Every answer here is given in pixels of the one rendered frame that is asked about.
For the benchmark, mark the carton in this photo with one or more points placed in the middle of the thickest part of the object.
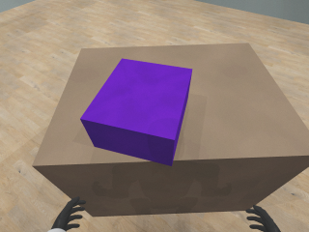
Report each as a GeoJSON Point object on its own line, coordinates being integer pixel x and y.
{"type": "Point", "coordinates": [139, 110]}

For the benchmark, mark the pedestal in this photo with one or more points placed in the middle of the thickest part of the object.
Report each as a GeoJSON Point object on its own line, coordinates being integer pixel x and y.
{"type": "Point", "coordinates": [240, 139]}

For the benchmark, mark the right robot hand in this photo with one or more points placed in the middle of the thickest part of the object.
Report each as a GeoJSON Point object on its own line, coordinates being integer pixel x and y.
{"type": "Point", "coordinates": [268, 225]}

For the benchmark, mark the left robot hand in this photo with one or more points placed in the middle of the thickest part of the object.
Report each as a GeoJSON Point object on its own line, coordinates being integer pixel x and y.
{"type": "Point", "coordinates": [65, 217]}

